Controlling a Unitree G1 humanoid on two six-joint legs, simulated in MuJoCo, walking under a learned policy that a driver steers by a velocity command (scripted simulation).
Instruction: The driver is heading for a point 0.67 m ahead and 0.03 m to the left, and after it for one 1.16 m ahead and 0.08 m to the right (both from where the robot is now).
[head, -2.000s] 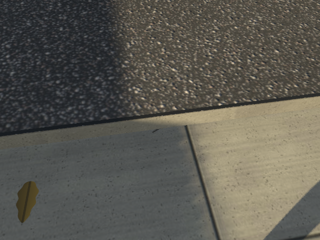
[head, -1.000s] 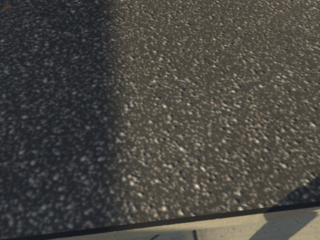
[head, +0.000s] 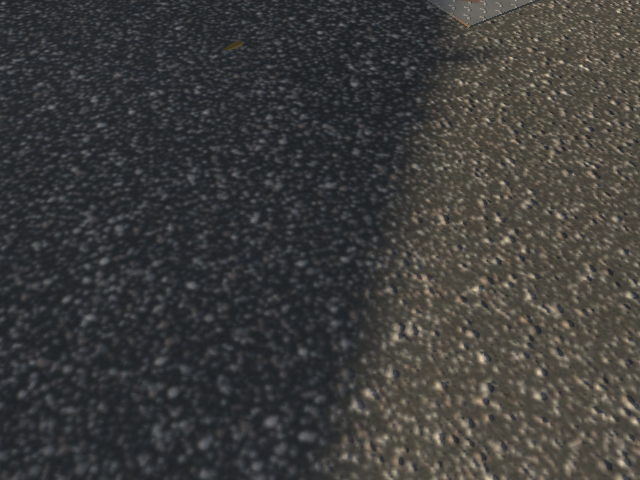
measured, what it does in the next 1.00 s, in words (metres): climbs: left foot, then right foot 0.10 m higher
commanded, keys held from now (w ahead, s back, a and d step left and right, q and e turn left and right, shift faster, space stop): w+q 0.16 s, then w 0.74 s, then no key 0.10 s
